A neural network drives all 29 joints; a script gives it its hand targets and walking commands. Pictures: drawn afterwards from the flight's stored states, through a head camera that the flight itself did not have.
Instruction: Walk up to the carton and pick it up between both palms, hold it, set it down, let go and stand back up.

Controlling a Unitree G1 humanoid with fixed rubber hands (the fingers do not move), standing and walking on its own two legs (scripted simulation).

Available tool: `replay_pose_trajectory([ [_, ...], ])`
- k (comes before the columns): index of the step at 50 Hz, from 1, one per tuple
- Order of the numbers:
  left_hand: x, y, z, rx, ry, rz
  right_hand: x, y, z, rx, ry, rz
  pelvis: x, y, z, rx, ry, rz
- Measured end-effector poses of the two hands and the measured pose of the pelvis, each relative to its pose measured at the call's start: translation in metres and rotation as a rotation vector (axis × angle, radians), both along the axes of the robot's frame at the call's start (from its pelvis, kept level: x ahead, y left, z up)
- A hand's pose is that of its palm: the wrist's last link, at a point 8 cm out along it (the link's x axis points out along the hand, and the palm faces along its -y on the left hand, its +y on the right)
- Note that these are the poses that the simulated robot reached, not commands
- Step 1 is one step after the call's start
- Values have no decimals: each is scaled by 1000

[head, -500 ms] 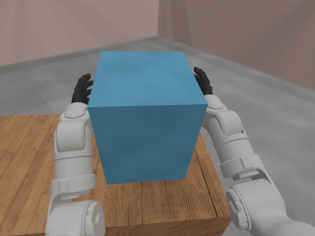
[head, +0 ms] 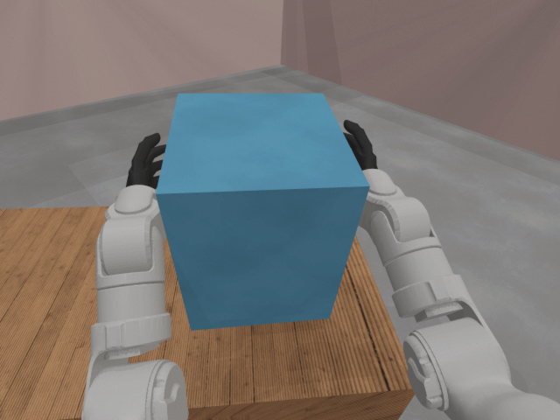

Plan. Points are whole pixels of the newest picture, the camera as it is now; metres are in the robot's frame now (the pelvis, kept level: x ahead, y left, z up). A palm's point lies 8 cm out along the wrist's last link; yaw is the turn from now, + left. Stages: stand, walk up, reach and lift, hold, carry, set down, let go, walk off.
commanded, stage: hold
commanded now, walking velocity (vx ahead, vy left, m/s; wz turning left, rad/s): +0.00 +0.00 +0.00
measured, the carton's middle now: (257, 211) +0.35 +0.01 +0.18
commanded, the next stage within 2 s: none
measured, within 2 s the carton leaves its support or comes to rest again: neither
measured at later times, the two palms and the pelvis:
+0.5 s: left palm (145, 191) +0.35 +0.15 +0.22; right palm (363, 176) +0.36 -0.14 +0.23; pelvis +0.00 +0.00 +0.00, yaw +0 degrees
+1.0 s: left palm (145, 189) +0.35 +0.16 +0.22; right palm (363, 176) +0.36 -0.14 +0.23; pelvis +0.00 +0.00 +0.00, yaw +0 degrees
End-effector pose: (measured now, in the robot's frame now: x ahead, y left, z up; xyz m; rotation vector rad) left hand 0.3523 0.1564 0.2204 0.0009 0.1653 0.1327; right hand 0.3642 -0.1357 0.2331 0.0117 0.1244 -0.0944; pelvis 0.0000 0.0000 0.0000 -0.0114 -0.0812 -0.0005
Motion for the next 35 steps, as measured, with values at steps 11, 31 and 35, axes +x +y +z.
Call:
replay_pose_trajectory([
  [11, -1, 1, -3, 2, 7, 0, 0, 1, -4, 10, 7, 0, -1, 0, 0, -1, 2, 5],
  [31, 0, -2, 2, 0, 4, -11, -3, -2, 2, -5, 5, -7, -4, -3, 0, 1, -6, 1],
  [35, -1, -4, 2, 5, -1, -13, -4, -4, 1, 7, 0, -11, -5, -3, 0, 0, -2, 2],
])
